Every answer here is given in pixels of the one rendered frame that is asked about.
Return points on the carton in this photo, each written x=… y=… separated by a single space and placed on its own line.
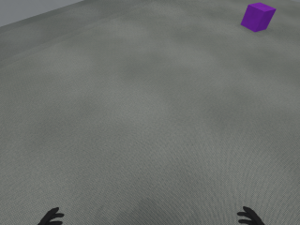
x=257 y=16

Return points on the robot right hand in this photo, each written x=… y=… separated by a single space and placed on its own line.
x=249 y=213

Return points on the robot left hand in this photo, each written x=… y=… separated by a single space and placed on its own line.
x=51 y=215

